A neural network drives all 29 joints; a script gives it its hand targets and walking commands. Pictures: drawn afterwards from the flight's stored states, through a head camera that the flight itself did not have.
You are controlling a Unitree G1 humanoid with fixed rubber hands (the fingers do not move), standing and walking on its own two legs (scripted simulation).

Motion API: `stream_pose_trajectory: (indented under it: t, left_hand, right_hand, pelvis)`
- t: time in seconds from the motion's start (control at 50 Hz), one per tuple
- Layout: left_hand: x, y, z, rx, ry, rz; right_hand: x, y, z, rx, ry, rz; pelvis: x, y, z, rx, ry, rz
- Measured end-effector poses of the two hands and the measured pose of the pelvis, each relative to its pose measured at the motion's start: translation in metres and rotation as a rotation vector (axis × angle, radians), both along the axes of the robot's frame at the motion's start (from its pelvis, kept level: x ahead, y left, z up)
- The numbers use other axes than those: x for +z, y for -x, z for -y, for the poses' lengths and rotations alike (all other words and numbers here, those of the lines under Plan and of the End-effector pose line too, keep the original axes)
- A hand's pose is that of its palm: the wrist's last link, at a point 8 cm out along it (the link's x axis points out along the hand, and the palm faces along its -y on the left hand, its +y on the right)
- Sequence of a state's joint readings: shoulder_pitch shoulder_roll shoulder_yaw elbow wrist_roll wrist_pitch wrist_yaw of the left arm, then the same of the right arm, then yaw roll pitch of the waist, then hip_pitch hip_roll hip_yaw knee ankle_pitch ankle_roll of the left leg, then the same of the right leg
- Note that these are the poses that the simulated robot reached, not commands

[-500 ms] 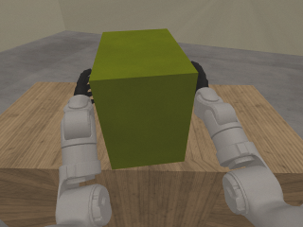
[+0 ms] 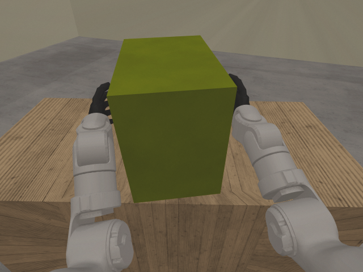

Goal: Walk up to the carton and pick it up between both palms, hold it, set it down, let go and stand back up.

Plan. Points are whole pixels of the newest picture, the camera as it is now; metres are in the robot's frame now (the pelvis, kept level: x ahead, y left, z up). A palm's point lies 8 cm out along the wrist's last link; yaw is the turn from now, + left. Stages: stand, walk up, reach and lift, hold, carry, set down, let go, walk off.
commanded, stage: hold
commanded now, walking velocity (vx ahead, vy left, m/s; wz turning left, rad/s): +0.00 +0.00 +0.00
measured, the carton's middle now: (169, 112) +0.44 +0.01 +0.19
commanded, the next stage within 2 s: none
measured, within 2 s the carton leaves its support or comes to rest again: neither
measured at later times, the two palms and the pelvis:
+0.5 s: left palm (100, 120) +0.36 +0.16 +0.23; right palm (240, 110) +0.36 -0.14 +0.23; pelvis +0.00 +0.00 +0.00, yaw +0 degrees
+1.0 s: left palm (100, 119) +0.36 +0.16 +0.23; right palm (240, 109) +0.36 -0.14 +0.24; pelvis +0.00 +0.00 +0.00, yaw +0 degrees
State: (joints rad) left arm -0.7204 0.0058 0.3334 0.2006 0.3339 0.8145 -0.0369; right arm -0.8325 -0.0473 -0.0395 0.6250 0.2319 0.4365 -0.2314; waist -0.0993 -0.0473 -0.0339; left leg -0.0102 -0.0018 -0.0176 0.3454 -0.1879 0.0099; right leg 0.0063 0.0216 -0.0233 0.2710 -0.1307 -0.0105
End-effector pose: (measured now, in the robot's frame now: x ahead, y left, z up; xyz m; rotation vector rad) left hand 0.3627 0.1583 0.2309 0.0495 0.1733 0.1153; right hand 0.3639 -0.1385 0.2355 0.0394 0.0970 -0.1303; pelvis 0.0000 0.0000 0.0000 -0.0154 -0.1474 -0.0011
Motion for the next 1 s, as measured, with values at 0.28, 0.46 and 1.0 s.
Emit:
stream_pose_trajectory:
  t: [0.28,0.46,1.0]
  left_hand:
    - [0.0009,0.0003,0.0011,0.002,-0.003,0.015]
    - [-0.0028,0.0016,0.0021,0.001,0.0,0.006]
    - [-0.0011,0.0003,0.0017,-0.001,-0.002,0.012]
  right_hand:
    - [0.0019,-0.0004,0.0011,0.003,0.011,0.014]
    - [-0.0022,0.0012,0.002,0.002,0.006,0.005]
    - [-0.0001,0.0003,0.0016,0.0,0.008,0.009]
  pelvis:
    - [0.0002,-0.0018,0.0002,-0.003,0.003,-0.002]
    - [-0.0002,-0.0009,0.0011,-0.003,0.002,0.005]
    - [0.0002,-0.0016,0.0004,-0.002,0.002,0.0]
